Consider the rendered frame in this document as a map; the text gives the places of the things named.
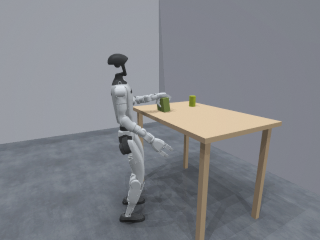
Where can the humanoid robot torso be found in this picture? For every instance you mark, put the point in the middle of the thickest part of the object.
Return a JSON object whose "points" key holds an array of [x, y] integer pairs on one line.
{"points": [[123, 132]]}

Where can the robot right forearm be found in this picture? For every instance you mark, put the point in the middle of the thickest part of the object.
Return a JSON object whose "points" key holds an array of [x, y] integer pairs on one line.
{"points": [[133, 127]]}

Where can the right robot hand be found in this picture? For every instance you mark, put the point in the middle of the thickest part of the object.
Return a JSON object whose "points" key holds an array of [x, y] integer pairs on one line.
{"points": [[159, 144]]}

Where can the sponge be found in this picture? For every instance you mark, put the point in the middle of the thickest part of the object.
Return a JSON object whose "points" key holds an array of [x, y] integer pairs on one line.
{"points": [[165, 105]]}

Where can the robot left forearm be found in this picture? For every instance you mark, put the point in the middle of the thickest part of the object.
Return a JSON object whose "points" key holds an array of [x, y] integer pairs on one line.
{"points": [[145, 98]]}

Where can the robot right upper arm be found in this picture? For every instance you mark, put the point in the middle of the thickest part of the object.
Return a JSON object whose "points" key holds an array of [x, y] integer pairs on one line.
{"points": [[120, 94]]}

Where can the left robot hand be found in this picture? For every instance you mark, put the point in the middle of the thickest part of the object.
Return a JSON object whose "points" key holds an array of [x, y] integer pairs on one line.
{"points": [[162, 95]]}

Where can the right robot shin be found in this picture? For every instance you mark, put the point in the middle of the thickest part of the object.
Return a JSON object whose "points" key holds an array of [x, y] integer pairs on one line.
{"points": [[134, 193]]}

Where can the table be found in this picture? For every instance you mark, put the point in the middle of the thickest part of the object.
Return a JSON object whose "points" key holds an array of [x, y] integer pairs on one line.
{"points": [[208, 124]]}

